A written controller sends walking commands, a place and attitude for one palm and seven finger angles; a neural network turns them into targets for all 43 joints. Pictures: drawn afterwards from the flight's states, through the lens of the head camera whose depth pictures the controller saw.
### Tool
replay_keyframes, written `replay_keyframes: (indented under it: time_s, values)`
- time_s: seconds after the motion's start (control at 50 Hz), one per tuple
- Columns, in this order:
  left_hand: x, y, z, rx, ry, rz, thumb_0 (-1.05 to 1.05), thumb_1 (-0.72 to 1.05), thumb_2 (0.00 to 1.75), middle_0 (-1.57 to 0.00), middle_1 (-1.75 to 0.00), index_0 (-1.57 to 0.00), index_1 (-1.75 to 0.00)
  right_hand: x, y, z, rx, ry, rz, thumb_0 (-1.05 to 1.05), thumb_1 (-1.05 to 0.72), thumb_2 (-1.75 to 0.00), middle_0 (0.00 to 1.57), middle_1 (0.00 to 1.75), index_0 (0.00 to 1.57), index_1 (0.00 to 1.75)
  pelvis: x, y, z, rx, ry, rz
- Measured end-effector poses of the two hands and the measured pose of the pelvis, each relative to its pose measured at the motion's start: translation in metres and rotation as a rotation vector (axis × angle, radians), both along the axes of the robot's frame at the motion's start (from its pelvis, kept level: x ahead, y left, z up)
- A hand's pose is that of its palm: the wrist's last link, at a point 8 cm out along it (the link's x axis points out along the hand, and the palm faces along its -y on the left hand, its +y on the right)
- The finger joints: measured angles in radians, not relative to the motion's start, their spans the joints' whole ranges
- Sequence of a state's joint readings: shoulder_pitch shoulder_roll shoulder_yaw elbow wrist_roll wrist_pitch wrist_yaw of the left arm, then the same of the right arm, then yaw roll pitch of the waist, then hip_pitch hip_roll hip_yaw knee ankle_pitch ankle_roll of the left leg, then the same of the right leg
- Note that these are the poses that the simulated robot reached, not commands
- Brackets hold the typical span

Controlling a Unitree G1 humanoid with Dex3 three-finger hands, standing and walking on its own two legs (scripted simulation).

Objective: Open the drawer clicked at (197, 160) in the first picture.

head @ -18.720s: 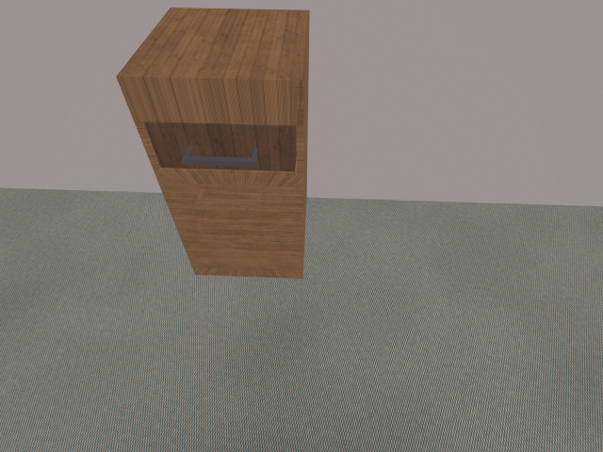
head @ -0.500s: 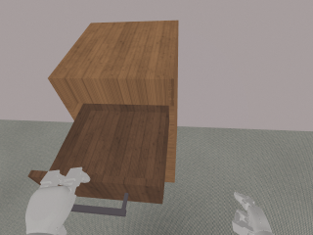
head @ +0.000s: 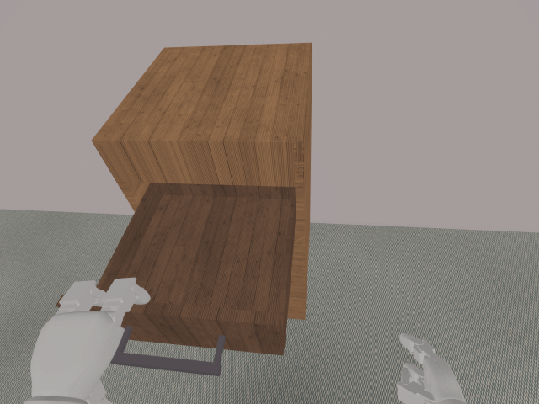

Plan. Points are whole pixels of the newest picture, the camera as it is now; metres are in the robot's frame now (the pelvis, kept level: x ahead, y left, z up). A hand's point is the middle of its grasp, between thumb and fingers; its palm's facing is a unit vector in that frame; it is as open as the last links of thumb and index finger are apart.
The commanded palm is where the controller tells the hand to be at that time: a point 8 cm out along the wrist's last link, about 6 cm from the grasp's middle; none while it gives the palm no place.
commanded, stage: draw the hand back to the body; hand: left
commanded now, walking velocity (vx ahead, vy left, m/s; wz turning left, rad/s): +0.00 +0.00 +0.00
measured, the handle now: (168, 350) +0.21 +0.23 -0.11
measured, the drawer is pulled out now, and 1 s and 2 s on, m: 0.30 0.30 0.30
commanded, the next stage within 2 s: step back with the hand held close in 1.38 s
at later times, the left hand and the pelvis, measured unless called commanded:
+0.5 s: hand (87, 329) +0.17 +0.24 +0.11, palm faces +0.27 -0.71 -0.65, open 13.7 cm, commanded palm +0.13 +0.27 +0.15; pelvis +0.00 +0.01 +0.02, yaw +2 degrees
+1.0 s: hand (51, 302) +0.17 +0.25 +0.18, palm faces +0.42 -0.81 -0.41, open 10.2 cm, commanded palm +0.12 +0.29 +0.20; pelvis +0.01 +0.00 +0.03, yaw +4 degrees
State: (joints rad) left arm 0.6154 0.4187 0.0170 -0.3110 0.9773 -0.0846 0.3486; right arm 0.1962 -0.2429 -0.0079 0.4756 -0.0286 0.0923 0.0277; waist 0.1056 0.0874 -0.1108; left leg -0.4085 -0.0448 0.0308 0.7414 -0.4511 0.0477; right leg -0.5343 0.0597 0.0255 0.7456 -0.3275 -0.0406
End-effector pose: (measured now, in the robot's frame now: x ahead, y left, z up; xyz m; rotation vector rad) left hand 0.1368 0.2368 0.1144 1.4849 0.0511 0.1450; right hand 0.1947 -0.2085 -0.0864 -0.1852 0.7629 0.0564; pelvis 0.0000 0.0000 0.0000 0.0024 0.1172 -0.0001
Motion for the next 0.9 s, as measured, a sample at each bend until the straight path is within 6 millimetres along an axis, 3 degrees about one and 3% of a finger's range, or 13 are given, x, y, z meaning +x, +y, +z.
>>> replay_keyframes:
  time_s: [0.12, 0.26, 0.4, 0.48, 0.56, 0.64, 0.74, 0.9]
  values:
    - [0.001, 0.017, 0.009, -0.013, 0.016, 0.067, -0.01, -0.49, 0.30, -0.32, -1.20, -0.32, -1.20, 0.002, -0.002, 0.005, 0.004, -0.007, -0.016, 0.01, -0.90, -0.90, 0.20, 0.30, 0.20, 0.30, -0.001, 0.000, 0.005, -0.001, -0.015, 0.005]
    - [-0.002, 0.016, 0.013, -0.035, 0.057, 0.027, -0.01, -0.49, 0.30, -0.32, -1.20, -0.32, -1.20, 0.005, -0.002, 0.016, -0.038, -0.021, -0.003, 0.01, -0.90, -0.90, 0.20, 0.30, 0.20, 0.30, -0.003, 0.003, 0.010, -0.007, -0.035, 0.008]
    - [0.001, 0.027, 0.034, 0.006, 0.010, -0.005, -0.01, -0.49, 0.30, -0.32, -1.20, -0.32, -1.20, 0.007, 0.005, 0.021, -0.041, -0.025, -0.003, 0.01, -0.90, -0.90, 0.20, 0.30, 0.20, 0.30, -0.003, 0.009, 0.013, -0.015, -0.049, 0.006]
    - [-0.001, 0.038, 0.031, -0.653, -0.119, 0.155, -0.01, -0.47, 0.31, -0.32, -1.18, -0.32, -1.19, 0.003, 0.013, 0.027, -0.003, -0.096, -0.070, 0.01, -0.90, -0.90, 0.20, 0.30, 0.20, 0.30, 0.000, 0.013, 0.017, -0.017, -0.109, 0.034]
    - [-0.002, 0.035, 0.030, -0.973, -0.224, 0.185, -0.01, -0.41, 0.34, -0.31, -1.14, -0.31, -1.15, -0.005, 0.022, 0.032, -0.012, -0.125, -0.078, 0.01, -0.90, -0.90, 0.20, 0.30, 0.20, 0.30, 0.010, 0.014, 0.021, -0.016, -0.144, 0.057]
    - [0.001, 0.032, 0.044, -1.062, -0.298, 0.126, -0.01, -0.31, 0.38, -0.30, -1.08, -0.30, -1.08, -0.008, 0.028, 0.035, -0.023, -0.134, -0.042, 0.01, -0.90, -0.90, 0.20, 0.30, 0.20, 0.30, 0.014, 0.013, 0.024, -0.019, -0.165, 0.072]
    - [0.003, 0.042, 0.065, -1.025, -0.344, 0.092, -0.01, -0.16, 0.45, -0.29, -0.98, -0.29, -0.98, -0.004, 0.029, 0.038, -0.013, -0.142, -0.021, 0.01, -0.90, -0.90, 0.20, 0.30, 0.20, 0.30, 0.012, 0.011, 0.027, -0.019, -0.169, 0.070]
    - [-0.004, 0.047, 0.074, -1.000, -0.351, 0.119, -0.01, 0.11, 0.57, -0.27, -0.80, -0.26, -0.81, 0.005, 0.019, 0.039, -0.017, -0.145, -0.024, 0.01, -0.90, -0.90, 0.20, 0.30, 0.20, 0.30, 0.010, 0.008, 0.030, -0.016, -0.156, 0.065]
